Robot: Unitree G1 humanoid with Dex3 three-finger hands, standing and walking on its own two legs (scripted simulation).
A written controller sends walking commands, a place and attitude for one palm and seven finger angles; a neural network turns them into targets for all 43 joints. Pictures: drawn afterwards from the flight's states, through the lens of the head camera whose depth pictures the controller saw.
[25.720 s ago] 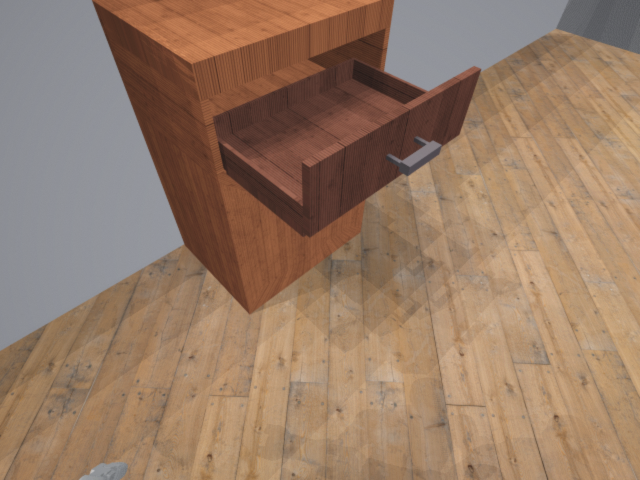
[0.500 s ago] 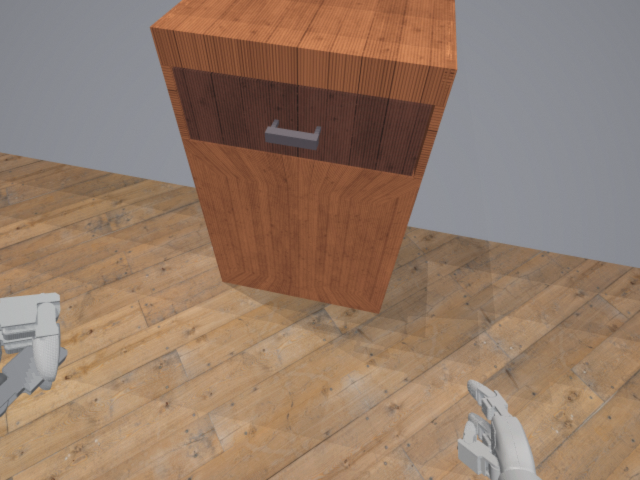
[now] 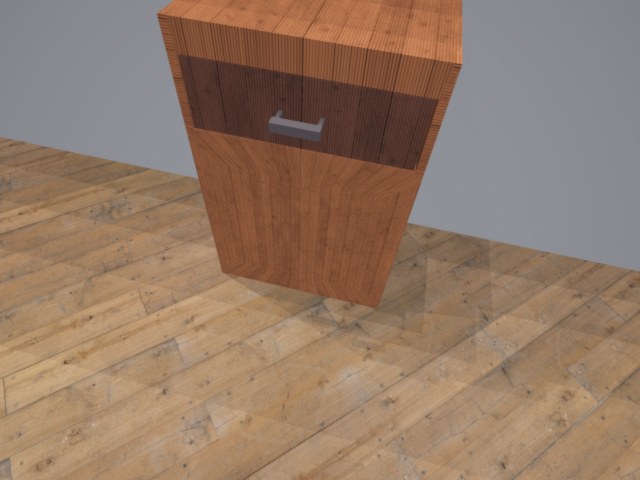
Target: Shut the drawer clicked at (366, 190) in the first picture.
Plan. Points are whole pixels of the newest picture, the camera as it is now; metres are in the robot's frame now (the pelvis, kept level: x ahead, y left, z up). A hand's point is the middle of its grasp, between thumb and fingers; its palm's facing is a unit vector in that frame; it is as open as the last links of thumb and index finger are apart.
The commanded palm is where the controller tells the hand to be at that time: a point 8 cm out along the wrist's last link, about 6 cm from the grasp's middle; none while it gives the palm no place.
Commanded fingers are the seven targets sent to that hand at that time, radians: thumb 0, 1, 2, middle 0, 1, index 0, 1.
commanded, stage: let the arm hang, fingers relaxed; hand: left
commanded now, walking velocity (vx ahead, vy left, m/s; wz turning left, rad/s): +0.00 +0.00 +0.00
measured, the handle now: (298, 123) +0.80 +0.09 -0.03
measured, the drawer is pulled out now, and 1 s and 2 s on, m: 0.00 0.00 0.00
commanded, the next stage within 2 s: look to check the result in 0.72 s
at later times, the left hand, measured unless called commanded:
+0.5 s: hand out of the picture +0.01 +0.16 -0.17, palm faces +0.02 -0.98 -0.21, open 7.1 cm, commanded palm none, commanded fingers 0.00 0.90 0.90 -0.20 -0.30 -0.20 -0.30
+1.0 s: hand out of the picture +0.00 +0.15 -0.17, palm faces +0.04 -0.98 -0.18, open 7.3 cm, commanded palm none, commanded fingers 0.00 0.90 0.90 -0.20 -0.30 -0.20 -0.30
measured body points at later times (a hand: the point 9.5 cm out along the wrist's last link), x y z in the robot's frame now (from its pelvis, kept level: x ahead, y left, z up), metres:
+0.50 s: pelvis +0.00 -0.01 +0.00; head +0.00 -0.02 +0.45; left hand +0.01 +0.21 -0.15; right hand -0.03 -0.20 -0.17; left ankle -0.02 +0.11 -0.74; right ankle +0.03 -0.12 -0.74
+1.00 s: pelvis +0.00 -0.02 +0.00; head +0.02 -0.02 +0.45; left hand +0.00 +0.20 -0.16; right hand -0.04 -0.23 -0.16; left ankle -0.02 +0.11 -0.74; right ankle +0.03 -0.12 -0.74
